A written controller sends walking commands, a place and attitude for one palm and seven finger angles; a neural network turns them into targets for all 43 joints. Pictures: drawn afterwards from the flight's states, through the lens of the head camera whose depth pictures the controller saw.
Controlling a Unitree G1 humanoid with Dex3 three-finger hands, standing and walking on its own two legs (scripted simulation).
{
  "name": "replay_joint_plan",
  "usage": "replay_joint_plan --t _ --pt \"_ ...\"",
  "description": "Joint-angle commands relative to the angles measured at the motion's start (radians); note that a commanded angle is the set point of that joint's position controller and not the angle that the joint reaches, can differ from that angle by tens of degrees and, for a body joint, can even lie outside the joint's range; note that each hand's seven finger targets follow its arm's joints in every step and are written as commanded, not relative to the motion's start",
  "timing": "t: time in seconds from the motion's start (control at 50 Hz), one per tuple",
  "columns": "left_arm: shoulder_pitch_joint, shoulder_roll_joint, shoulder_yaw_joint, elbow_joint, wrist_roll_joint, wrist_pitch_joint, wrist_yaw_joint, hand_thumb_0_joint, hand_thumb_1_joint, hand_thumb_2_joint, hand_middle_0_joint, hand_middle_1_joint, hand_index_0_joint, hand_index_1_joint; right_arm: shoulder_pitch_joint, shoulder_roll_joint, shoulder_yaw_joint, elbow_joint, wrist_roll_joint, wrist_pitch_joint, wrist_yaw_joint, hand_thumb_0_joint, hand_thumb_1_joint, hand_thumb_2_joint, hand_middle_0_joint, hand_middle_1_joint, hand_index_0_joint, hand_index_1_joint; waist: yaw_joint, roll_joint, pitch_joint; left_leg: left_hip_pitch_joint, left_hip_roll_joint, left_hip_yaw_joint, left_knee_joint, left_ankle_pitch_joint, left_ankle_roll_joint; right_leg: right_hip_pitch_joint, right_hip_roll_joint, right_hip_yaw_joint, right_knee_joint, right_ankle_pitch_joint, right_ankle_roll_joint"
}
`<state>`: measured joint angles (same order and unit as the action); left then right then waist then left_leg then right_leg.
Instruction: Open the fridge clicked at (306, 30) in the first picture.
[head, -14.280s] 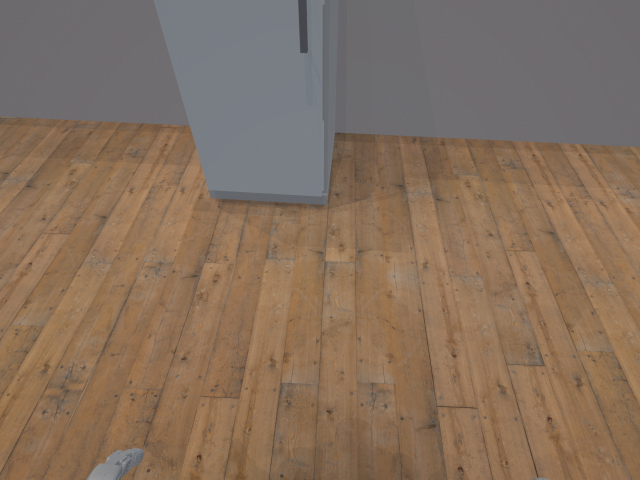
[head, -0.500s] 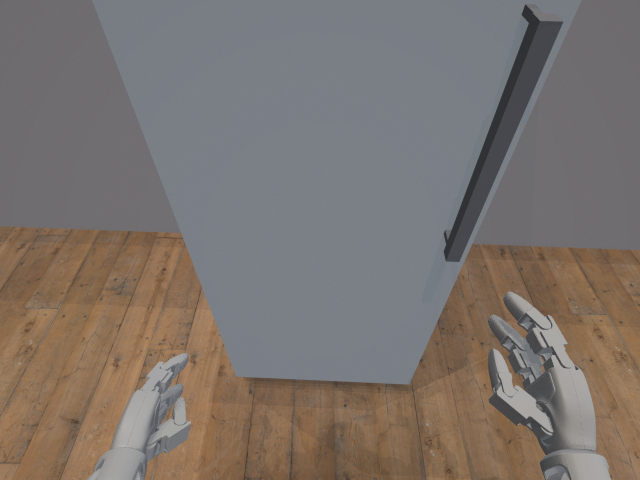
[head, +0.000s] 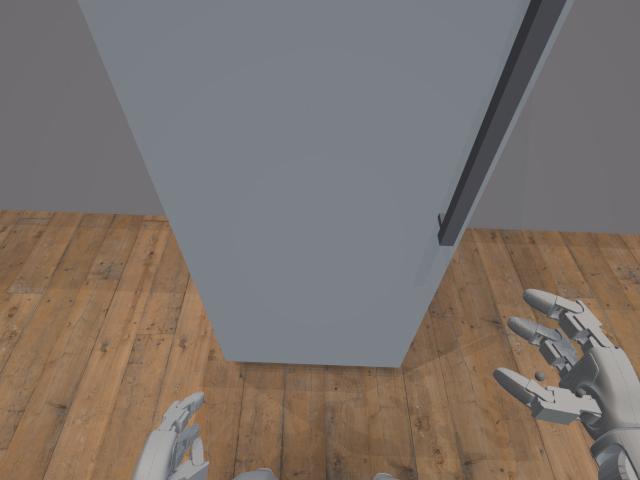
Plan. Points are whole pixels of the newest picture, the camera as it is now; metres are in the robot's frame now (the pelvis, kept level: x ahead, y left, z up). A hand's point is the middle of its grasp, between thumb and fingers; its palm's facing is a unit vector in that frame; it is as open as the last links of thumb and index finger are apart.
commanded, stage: raise the hand to about handle height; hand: right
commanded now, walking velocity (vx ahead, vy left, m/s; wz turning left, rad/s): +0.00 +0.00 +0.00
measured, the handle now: (480, 140) +0.50 -0.16 +0.18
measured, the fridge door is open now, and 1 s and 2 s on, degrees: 0 0 0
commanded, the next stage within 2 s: move the hooked fingers beside the handle in 1.30 s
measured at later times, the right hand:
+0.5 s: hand out of the picture +0.27 -0.28 +0.15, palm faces +0.05 +1.00 -0.05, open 13.6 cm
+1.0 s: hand out of the picture +0.28 -0.29 +0.18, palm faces +0.00 +1.00 -0.05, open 14.0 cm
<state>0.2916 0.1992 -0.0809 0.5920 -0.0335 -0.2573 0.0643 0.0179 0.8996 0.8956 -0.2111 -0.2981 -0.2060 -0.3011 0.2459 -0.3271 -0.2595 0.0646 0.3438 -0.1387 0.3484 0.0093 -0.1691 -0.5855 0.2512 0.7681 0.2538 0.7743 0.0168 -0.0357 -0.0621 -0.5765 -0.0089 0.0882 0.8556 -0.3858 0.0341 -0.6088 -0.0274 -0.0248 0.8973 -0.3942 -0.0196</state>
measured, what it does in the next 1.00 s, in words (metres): stands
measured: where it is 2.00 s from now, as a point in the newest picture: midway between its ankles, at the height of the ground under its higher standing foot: outside the picture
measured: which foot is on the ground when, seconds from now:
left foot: down 0.00-1.00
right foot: down 0.00-1.00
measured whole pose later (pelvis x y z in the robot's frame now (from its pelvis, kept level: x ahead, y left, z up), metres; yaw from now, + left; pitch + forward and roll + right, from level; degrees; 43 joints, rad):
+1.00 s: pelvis +0.01 -0.01 +0.04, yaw +0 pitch -2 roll +1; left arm 0.25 0.28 -0.08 0.63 -0.06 -0.26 0.09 0.02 0.90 0.90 -0.21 -0.30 -0.20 -0.30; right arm -0.07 -0.46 -0.43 0.23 0.35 0.05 0.51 -0.01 0.50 -0.30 0.29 1.20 0.30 1.20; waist -0.04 -0.04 -0.01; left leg -0.25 0.00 0.08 0.54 -0.26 0.01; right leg -0.28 0.00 -0.04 0.59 -0.27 -0.03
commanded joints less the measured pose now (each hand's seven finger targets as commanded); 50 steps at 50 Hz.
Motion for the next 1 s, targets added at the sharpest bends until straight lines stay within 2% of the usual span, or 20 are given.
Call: replay_joint_plan --t 0.0,0.06,0.1,0.16,0.2,0.24,0.3,0.32,0.4,0.46,0.48,0.52,0.58,0.6,0.64,0.72,0.76,0.84,0.94,0.98 --pt "-0.119 0.164 0.085 -0.177 0.005 -0.092 -0.003 0.000 0.900 0.900 -0.200 -0.300 -0.200 -0.300 -0.021 -0.161 -0.160 -0.324 0.027 -0.153 -0.063 0.000 0.057 -0.490 0.268 0.915 0.268 0.915 -0.073 0.004 -0.235 0.191 -0.004 -0.045 -0.134 0.190 -0.004 0.126 0.017 0.055 -0.170 0.233 0.003" --pt "-0.093 0.191 0.090 -0.149 0.000 -0.099 -0.006 0.000 0.900 0.900 -0.200 -0.300 -0.200 -0.300 -0.060 -0.113 -0.074 -0.235 -0.008 -0.158 -0.027 0.000 0.127 -0.460 0.273 0.960 0.273 0.960 -0.016 0.004 -0.121 0.102 -0.007 -0.035 -0.152 0.163 -0.014 0.131 0.012 0.058 -0.180 0.184 -0.002" --pt "-0.091 0.207 0.091 -0.149 -0.009 -0.105 0.003 0.000 0.900 0.900 -0.200 -0.300 -0.200 -0.300 -0.102 -0.109 -0.041 -0.218 -0.011 -0.134 0.014 0.000 0.173 -0.440 0.277 0.990 0.277 0.990 -0.003 -0.001 -0.086 0.091 -0.006 -0.039 -0.176 0.122 -0.013 0.140 0.010 0.060 -0.192 0.145 -0.006" --pt "-0.094 0.218 0.093 -0.146 -0.019 -0.114 0.024 0.000 0.900 0.900 -0.200 -0.300 -0.200 -0.300 -0.163 -0.186 -0.100 -0.236 0.004 -0.094 0.053 0.000 0.243 -0.410 0.282 1.035 0.282 1.035 -0.021 -0.015 -0.138 0.140 0.001 -0.045 -0.211 0.103 -0.013 0.190 0.012 0.067 -0.225 0.130 -0.007" --pt "-0.099 0.219 0.093 -0.144 -0.013 -0.115 0.034 0.000 0.900 0.900 -0.200 -0.300 -0.200 -0.300 -0.200 -0.263 -0.174 -0.286 0.012 -0.086 0.046 0.000 0.290 -0.390 0.285 1.065 0.285 1.065 -0.043 -0.045 -0.198 0.195 0.000 -0.046 -0.211 0.162 -0.008 0.236 0.013 0.066 -0.235 0.192 -0.007" --pt "-0.102 0.206 0.088 -0.147 -0.012 -0.118 0.034 0.000 0.900 0.900 -0.200 -0.300 -0.200 -0.300 -0.219 -0.275 -0.208 -0.333 0.021 -0.100 0.027 0.000 0.337 -0.370 0.288 1.095 0.288 1.095 -0.057 -0.063 -0.239 0.236 -0.004 -0.030 -0.203 0.236 -0.003 0.296 0.011 0.074 -0.254 0.273 0.005" --pt "-0.102 0.201 0.079 -0.135 -0.009 -0.112 0.030 0.000 0.900 0.900 -0.200 -0.300 -0.200 -0.300 -0.233 -0.272 -0.229 -0.306 0.034 -0.098 0.009 0.000 0.407 -0.340 0.293 1.140 0.293 1.140 -0.065 -0.084 -0.207 0.258 -0.011 -0.020 -0.213 0.295 0.002 0.324 0.008 0.074 -0.273 0.345 0.020" --pt "-0.107 0.199 0.076 -0.133 -0.010 -0.107 0.029 0.000 0.900 0.900 -0.200 -0.300 -0.200 -0.300 -0.234 -0.247 -0.218 -0.267 0.041 -0.084 0.013 0.000 0.430 -0.330 0.295 1.155 0.295 1.155 -0.060 -0.073 -0.161 0.246 -0.012 -0.016 -0.220 0.305 0.001 0.322 0.006 0.074 -0.282 0.349 0.024" --pt "-0.117 0.208 0.070 -0.128 -0.022 -0.084 0.036 0.000 0.900 0.900 -0.200 -0.300 -0.200 -0.300 -0.287 -0.216 -0.159 -0.134 0.026 0.020 0.075 0.000 0.500 -0.300 0.300 1.200 0.300 1.200 -0.050 -0.073 -0.075 0.242 -0.009 -0.022 -0.265 0.285 -0.001 0.314 0.006 0.065 -0.316 0.301 0.016" --pt "-0.134 0.208 0.060 -0.142 -0.029 -0.071 0.045 0.000 0.900 0.900 -0.200 -0.300 -0.200 -0.300 -0.374 -0.247 -0.146 -0.120 0.013 0.096 0.115 0.000 0.500 -0.300 0.300 1.200 0.300 1.200 -0.044 -0.052 -0.050 0.238 -0.007 -0.024 -0.298 0.225 -0.005 0.313 0.006 0.078 -0.348 0.228 0.008" --pt "-0.138 0.206 0.059 -0.147 -0.028 -0.069 0.047 0.000 0.900 0.900 -0.200 -0.300 -0.200 -0.300 -0.401 -0.269 -0.161 -0.131 0.013 0.106 0.120 0.000 0.500 -0.300 0.300 1.200 0.300 1.200 -0.046 -0.043 -0.072 0.248 -0.007 -0.025 -0.305 0.214 -0.004 0.329 0.007 0.083 -0.356 0.220 0.006" --pt "-0.148 0.202 0.057 -0.155 -0.023 -0.066 0.049 0.000 0.900 0.900 -0.200 -0.300 -0.200 -0.300 -0.459 -0.330 -0.215 -0.199 0.016 0.099 0.117 0.000 0.500 -0.300 0.300 1.200 0.300 1.200 -0.055 -0.037 -0.144 0.289 -0.008 -0.029 -0.314 0.239 -0.003 0.374 0.009 0.083 -0.357 0.255 0.004" --pt "-0.160 0.190 0.046 -0.157 -0.016 -0.071 0.048 0.000 0.900 0.900 -0.200 -0.300 -0.200 -0.300 -0.514 -0.381 -0.280 -0.257 0.029 0.056 0.096 0.000 0.500 -0.300 0.300 1.200 0.300 1.200 -0.069 -0.082 -0.201 0.324 -0.012 -0.025 -0.320 0.265 0.004 0.439 0.008 0.093 -0.372 0.308 0.019" --pt "-0.159 0.190 0.043 -0.147 -0.014 -0.070 0.049 0.000 0.900 0.900 -0.200 -0.300 -0.200 -0.300 -0.518 -0.403 -0.301 -0.251 0.033 0.047 0.088 0.000 0.500 -0.300 0.300 1.200 0.300 1.200 -0.072 -0.080 -0.201 0.334 -0.015 -0.026 -0.328 0.273 0.006 0.446 0.006 0.089 -0.374 0.320 0.021" --pt "-0.159 0.188 0.038 -0.135 -0.018 -0.068 0.051 0.000 0.900 0.900 -0.200 -0.300 -0.200 -0.300 -0.538 -0.382 -0.291 -0.189 0.035 0.048 0.090 0.000 0.500 -0.300 0.300 1.200 0.300 1.200 -0.063 -0.078 -0.157 0.325 -0.015 -0.021 -0.345 0.244 0.004 0.436 0.005 0.093 -0.398 0.281 0.022" --pt "-0.161 0.201 0.039 -0.111 -0.032 -0.055 0.058 0.000 0.900 0.900 -0.200 -0.300 -0.200 -0.300 -0.564 -0.361 -0.245 -0.014 0.025 0.120 0.135 0.000 0.500 -0.300 0.300 1.200 0.300 1.200 -0.049 -0.066 -0.048 0.295 -0.004 -0.032 -0.391 0.172 0.002 0.391 0.006 0.086 -0.433 0.178 0.008" --pt "-0.163 0.206 0.038 -0.115 -0.037 -0.052 0.060 0.000 0.900 0.900 -0.200 -0.300 -0.200 -0.300 -0.599 -0.373 -0.226 0.021 0.013 0.157 0.158 0.000 0.500 -0.300 0.300 1.200 0.300 1.200 -0.047 -0.060 -0.035 0.295 0.000 -0.034 -0.399 0.157 0.002 0.385 0.007 0.090 -0.443 0.161 0.004" --pt "-0.171 0.205 0.042 -0.136 -0.036 -0.053 0.050 0.000 0.900 0.900 -0.200 -0.300 -0.200 -0.300 -0.601 -0.380 -0.225 -0.018 0.014 0.166 0.178 0.000 0.500 -0.300 0.300 1.200 0.300 1.200 -0.058 -0.050 -0.105 0.323 0.001 -0.044 -0.399 0.178 0.003 0.414 0.013 0.087 -0.429 0.196 -0.002" --pt "-0.174 0.203 0.047 -0.141 -0.029 -0.063 0.038 0.000 0.900 0.900 -0.200 -0.300 -0.200 -0.300 -0.568 -0.428 -0.317 -0.064 0.043 0.103 0.152 0.000 0.500 -0.300 0.300 1.200 0.300 1.200 -0.075 -0.001 -0.140 0.349 -0.001 -0.051 -0.402 0.180 0.001 0.411 0.014 0.077 -0.422 0.209 -0.004" --pt "-0.177 0.202 0.052 -0.139 -0.029 -0.065 0.039 0.000 0.900 0.900 -0.200 -0.300 -0.200 -0.300 -0.567 -0.424 -0.326 -0.069 0.042 0.092 0.135 0.000 0.500 -0.300 0.300 1.200 0.300 1.200 -0.075 -0.051 -0.130 0.347 0.003 -0.057 -0.406 0.179 0.001 0.414 0.017 0.065 -0.422 0.204 -0.006"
